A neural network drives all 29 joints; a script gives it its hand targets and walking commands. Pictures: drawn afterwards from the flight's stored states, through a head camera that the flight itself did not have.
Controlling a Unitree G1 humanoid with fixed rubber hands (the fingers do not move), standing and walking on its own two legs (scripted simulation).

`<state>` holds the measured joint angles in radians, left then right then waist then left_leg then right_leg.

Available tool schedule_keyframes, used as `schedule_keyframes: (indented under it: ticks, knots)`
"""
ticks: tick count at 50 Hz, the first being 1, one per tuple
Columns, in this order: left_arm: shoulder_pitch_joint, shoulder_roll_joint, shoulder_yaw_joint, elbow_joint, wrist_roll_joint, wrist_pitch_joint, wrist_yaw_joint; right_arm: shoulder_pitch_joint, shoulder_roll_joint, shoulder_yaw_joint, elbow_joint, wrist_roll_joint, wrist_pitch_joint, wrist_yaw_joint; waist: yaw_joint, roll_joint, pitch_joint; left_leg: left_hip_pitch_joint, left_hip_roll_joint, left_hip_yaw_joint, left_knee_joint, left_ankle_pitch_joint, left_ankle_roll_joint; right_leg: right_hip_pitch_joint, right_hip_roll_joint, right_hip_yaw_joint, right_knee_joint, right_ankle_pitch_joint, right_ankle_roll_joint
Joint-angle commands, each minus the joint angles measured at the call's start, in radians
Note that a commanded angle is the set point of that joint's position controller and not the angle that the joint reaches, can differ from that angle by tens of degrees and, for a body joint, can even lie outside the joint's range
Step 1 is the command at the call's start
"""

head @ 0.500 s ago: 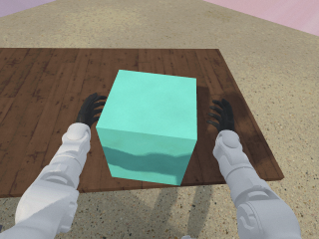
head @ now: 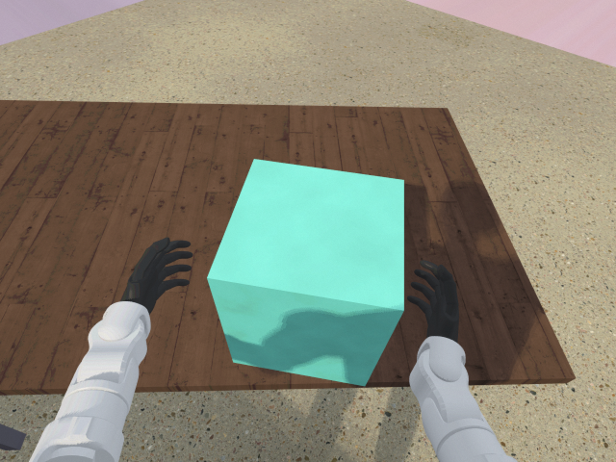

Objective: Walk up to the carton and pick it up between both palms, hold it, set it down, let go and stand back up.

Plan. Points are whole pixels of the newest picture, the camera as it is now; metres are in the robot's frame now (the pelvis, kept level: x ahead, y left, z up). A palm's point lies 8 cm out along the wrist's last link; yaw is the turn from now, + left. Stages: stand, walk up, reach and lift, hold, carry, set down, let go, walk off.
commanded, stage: set down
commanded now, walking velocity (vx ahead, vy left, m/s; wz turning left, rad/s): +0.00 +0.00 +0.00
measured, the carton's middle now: (312, 278) +0.38 -0.01 +0.00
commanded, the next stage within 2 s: none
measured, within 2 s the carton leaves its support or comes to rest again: neither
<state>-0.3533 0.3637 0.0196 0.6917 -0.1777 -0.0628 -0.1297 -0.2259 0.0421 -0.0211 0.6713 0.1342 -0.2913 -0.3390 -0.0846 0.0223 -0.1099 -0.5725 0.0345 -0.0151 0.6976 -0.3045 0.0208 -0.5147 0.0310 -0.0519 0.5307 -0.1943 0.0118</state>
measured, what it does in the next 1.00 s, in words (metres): stands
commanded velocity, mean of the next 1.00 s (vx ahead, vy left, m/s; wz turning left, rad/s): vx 0.00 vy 0.00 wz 0.00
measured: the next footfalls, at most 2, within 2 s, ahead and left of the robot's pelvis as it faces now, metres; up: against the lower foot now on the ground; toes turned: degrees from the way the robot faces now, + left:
none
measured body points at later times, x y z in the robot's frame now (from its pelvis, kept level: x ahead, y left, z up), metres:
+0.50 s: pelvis +0.01 +0.01 +0.01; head +0.04 +0.03 +0.46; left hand +0.31 +0.23 +0.00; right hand +0.25 -0.18 +0.00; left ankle +0.02 +0.09 -0.72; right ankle +0.04 -0.13 -0.72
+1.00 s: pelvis +0.03 +0.00 +0.02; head +0.01 +0.02 +0.47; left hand +0.24 +0.22 +0.00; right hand +0.20 -0.19 -0.01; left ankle +0.02 +0.10 -0.72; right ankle +0.04 -0.13 -0.72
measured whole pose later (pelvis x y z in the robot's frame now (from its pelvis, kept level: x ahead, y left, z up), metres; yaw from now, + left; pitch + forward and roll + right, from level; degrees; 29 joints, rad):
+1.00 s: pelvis +0.03 +0.00 +0.02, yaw -1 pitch -7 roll -2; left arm 0.24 0.34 -0.03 0.28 -0.19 -0.09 -0.15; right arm 0.35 0.01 0.06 0.38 0.11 -0.34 -0.25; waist 0.02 -0.01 0.08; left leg -0.09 0.03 0.02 0.51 -0.31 0.01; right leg -0.06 0.03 0.00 0.38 -0.20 0.00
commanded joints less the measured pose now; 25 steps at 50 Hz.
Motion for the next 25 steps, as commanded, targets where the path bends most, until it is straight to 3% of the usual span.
schedule_keyframes:
  ticks: [1, 2, 3, 4, 5, 6, 7, 8, 9, 10, 11, 12, 13, 14, 15, 16, 17, 18, 19, 21, 22, 23, 24, 25]
  knots:
    - [-0.126, 0.111, -0.007, -0.357, -0.013, -0.032, 0.0, -0.064, -0.087, -0.038, -0.257, 0.003, -0.102, 0.027, -0.02, 0.141, -0.312, 0.473, 0.031, -0.064, -0.111, 0.353, -0.128, 0.157, 0.024, -0.012, -0.083, 0.267, -0.033]
    - [-0.054, 0.085, 0.004, -0.349, 0.018, -0.031, -0.01, 0.031, -0.062, 0.009, -0.23, 0.015, -0.11, 0.033, -0.006, 0.131, -0.277, 0.501, 0.017, -0.049, -0.112, 0.366, -0.121, 0.165, 0.02, 0.003, -0.107, 0.283, -0.036]
    - [-0.11, 0.116, 0.03, -0.336, 0.005, -0.026, -0.009, -0.033, -0.096, 0.0, -0.27, 0.012, -0.108, 0.028, 0.012, 0.097, -0.315, 0.467, 0.014, -0.039, -0.115, 0.332, -0.113, 0.168, 0.018, 0.005, -0.104, 0.245, -0.036]
    - [-0.294, 0.139, 0.015, -0.233, -0.001, -0.027, -0.007, -0.203, -0.099, -0.029, -0.211, -0.01, -0.088, 0.036, 0.002, 0.131, -0.221, 0.387, 0.014, -0.024, -0.137, 0.216, -0.112, 0.137, 0.012, 0.004, -0.103, 0.124, -0.031]
    - [-0.257, 0.124, 0.014, -0.244, -0.01, -0.037, 0.002, -0.164, -0.104, -0.024, -0.256, -0.013, -0.077, 0.056, 0.015, 0.114, -0.244, 0.382, 0.018, -0.029, -0.164, 0.174, -0.1, 0.16, 0.01, 0.013, -0.101, 0.101, -0.038]
    - [-0.082, 0.085, -0.004, -0.274, -0.009, -0.021, -0.008, -0.037, -0.076, -0.026, -0.303, -0.019, -0.082, 0.06, 0.006, 0.087, -0.177, 0.408, 0.033, -0.052, -0.197, 0.148, -0.089, 0.2, 0.015, 0.008, -0.111, 0.15, -0.036]
    - [-0.123, 0.084, 0.019, -0.247, -0.006, -0.034, -0.007, -0.072, -0.085, 0.0, -0.3, -0.004, -0.081, 0.072, 0.066, 0.079, -0.13, 0.398, 0.025, -0.034, -0.202, 0.155, -0.086, 0.196, 0.013, 0.021, -0.103, 0.11, -0.043]
    - [-0.216, 0.112, -0.003, -0.292, -0.021, -0.053, 0.008, -0.156, -0.107, -0.053, -0.32, -0.021, -0.083, 0.073, 0.038, 0.116, -0.217, 0.365, 0.028, -0.027, -0.216, 0.098, -0.087, 0.207, 0.007, 0.012, -0.103, 0.075, -0.037]
    - [-0.1, 0.101, -0.015, -0.348, -0.018, -0.054, 0.019, -0.02, -0.096, -0.028, -0.327, 0.0, -0.088, 0.079, 0.041, 0.122, -0.206, 0.405, 0.032, -0.039, -0.203, 0.164, -0.099, 0.228, 0.015, 0.009, -0.085, 0.141, -0.033]
    - [-0.06, 0.087, 0.011, -0.347, -0.013, -0.074, 0.022, 0.035, -0.096, -0.015, -0.303, -0.009, -0.098, 0.086, 0.074, 0.106, -0.211, 0.42, 0.032, -0.033, -0.218, 0.161, -0.099, 0.246, 0.018, 0.008, -0.095, 0.141, -0.029]
    - [-0.172, 0.101, -0.007, -0.291, -0.012, -0.097, 0.026, -0.055, -0.111, -0.036, -0.281, -0.02, -0.095, 0.1, 0.045, 0.149, -0.233, 0.411, 0.025, -0.035, -0.196, 0.183, -0.108, 0.185, 0.016, 0.015, -0.091, 0.1, -0.045]
    - [-0.004, 0.092, 0.016, -0.367, -0.003, -0.112, 0.023, 0.114, -0.07, 0.018, -0.327, 0.0, -0.112, 0.099, 0.066, 0.109, -0.266, 0.455, 0.02, -0.024, -0.182, 0.248, -0.098, 0.251, 0.006, 0.033, -0.1, 0.175, -0.045]
    - [0.347, 0.072, 0.061, -0.54, 0.038, -0.094, 0.005, 0.465, -0.031, 0.107, -0.422, 0.03, -0.159, 0.088, 0.1, 0.071, -0.291, 0.593, 0.009, -0.018, -0.169, 0.484, -0.108, 0.393, 0.013, 0.04, -0.127, 0.402, -0.029]
    - [-0.004, 0.151, 0.05, -0.389, 0.012, -0.113, 0.014, 0.114, -0.129, -0.012, -0.305, -0.01, -0.138, 0.092, 0.057, 0.155, -0.312, 0.467, 0.01, -0.019, -0.149, 0.348, -0.115, 0.208, 0.014, 0.043, -0.11, 0.18, -0.048]
    - [0.081, 0.113, 0.047, -0.373, 0.021, -0.111, 0.003, 0.208, -0.089, 0.031, -0.308, 0.011, -0.15, 0.089, 0.07, 0.117, -0.271, 0.496, 0.006, -0.016, -0.167, 0.37, -0.104, 0.282, 0.009, 0.052, -0.127, 0.24, -0.048]
    - [-0.12, 0.141, 0.032, -0.289, -0.012, -0.119, -0.002, 0.008, -0.118, -0.005, -0.281, -0.001, -0.134, 0.09, 0.059, 0.13, -0.24, 0.427, 0.008, -0.014, -0.153, 0.288, -0.107, 0.216, 0.007, 0.048, -0.108, 0.138, -0.048]
    - [-0.062, 0.149, 0.049, -0.238, -0.004, -0.104, -0.009, 0.04, -0.093, -0.003, -0.258, -0.006, -0.118, 0.088, 0.074, 0.092, -0.145, 0.408, 0.002, -0.001, -0.188, 0.244, -0.099, 0.256, -0.008, 0.053, -0.135, 0.116, -0.043]
    - [-0.071, 0.145, 0.024, -0.254, -0.014, -0.124, -0.005, 0.05, -0.104, -0.033, -0.265, -0.03, -0.118, 0.094, 0.043, 0.116, -0.122, 0.379, 0.013, -0.002, -0.203, 0.175, -0.102, 0.267, -0.003, 0.046, -0.129, 0.087, -0.047]
    - [0.11, 0.134, 0.044, -0.354, -0.009, -0.118, -0.009, 0.181, -0.055, 0.029, -0.319, -0.007, -0.125, 0.082, 0.099, 0.087, -0.126, 0.425, 0.011, 0.006, -0.228, 0.196, -0.092, 0.385, -0.015, 0.068, -0.15, 0.15, -0.049]
    - [0.011, 0.144, 0.003, -0.426, -0.064, -0.131, 0.008, 0.065, -0.087, -0.027, -0.348, -0.01, -0.122, 0.077, 0.068, 0.092, -0.107, 0.4, 0.03, -0.014, -0.244, 0.154, -0.099, 0.364, -0.006, 0.055, -0.122, 0.11, -0.04]
    - [0.051, 0.148, -0.012, -0.414, -0.074, -0.125, 0.008, 0.119, -0.088, -0.044, -0.338, -0.023, -0.132, 0.067, 0.033, 0.077, -0.1, 0.421, 0.022, -0.003, -0.238, 0.161, -0.1, 0.327, -0.005, 0.045, -0.132, 0.125, -0.041]
    - [0.121, 0.12, 0.014, -0.407, -0.054, -0.115, 0.003, 0.183, -0.062, 0.008, -0.33, -0.011, -0.13, 0.067, 0.073, 0.089, -0.074, 0.439, 0.021, -0.006, -0.236, 0.212, -0.098, 0.391, -0.013, 0.059, -0.135, 0.162, -0.043]
    - [0.163, 0.108, 0.009, -0.4, -0.048, -0.105, -0.011, 0.243, -0.048, 0.021, -0.332, -0.021, -0.141, 0.061, 0.064, 0.045, -0.04, 0.462, 0.014, 0.01, -0.234, 0.229, -0.098, 0.375, -0.004, 0.057, -0.159, 0.163, -0.046]
    - [0.073, 0.137, 0.021, -0.43, -0.061, -0.118, -0.01, 0.168, -0.052, 0.024, -0.399, -0.035, -0.131, 0.064, 0.078, 0.053, -0.099, 0.423, 0.019, 0.006, -0.221, 0.213, -0.087, 0.37, -0.006, 0.066, -0.146, 0.125, -0.048]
